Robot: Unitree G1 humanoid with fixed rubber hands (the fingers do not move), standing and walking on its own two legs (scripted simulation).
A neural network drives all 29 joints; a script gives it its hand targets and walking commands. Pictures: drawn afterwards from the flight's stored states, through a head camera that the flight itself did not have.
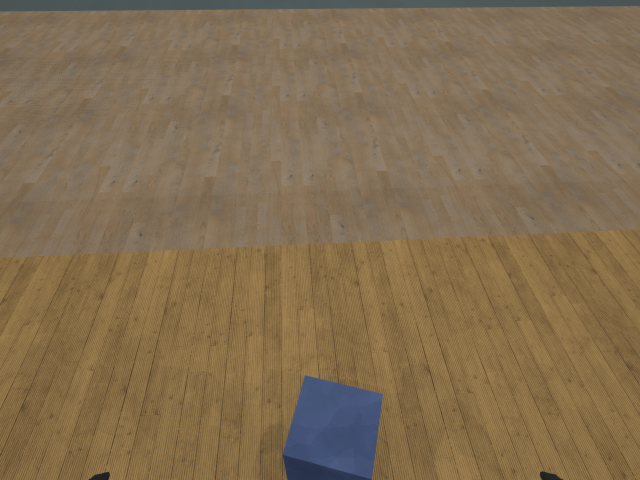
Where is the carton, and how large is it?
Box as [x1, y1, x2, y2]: [283, 375, 382, 479]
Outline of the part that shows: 305,375 283,452 287,479 371,479 382,394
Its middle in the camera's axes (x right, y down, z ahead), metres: +0.04 +0.52 +1.05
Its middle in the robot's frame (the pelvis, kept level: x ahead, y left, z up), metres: +0.39 -0.04 -0.65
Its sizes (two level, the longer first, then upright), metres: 0.210 0.200 0.250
